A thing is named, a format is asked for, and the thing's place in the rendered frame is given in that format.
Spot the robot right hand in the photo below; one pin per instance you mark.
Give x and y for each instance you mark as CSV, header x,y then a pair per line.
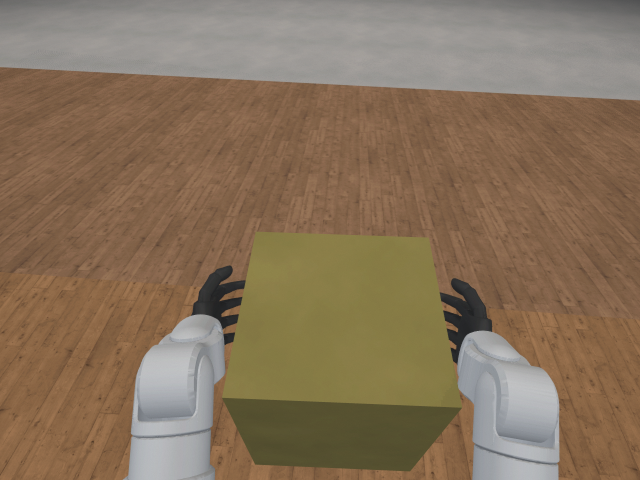
x,y
473,311

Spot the robot left hand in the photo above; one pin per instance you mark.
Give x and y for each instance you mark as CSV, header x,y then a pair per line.
x,y
210,294

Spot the carton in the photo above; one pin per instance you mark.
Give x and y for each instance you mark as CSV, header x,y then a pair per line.
x,y
341,356

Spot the right robot forearm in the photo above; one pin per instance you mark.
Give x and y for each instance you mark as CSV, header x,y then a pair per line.
x,y
516,411

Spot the left robot forearm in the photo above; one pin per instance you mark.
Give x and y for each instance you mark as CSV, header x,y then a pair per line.
x,y
173,403

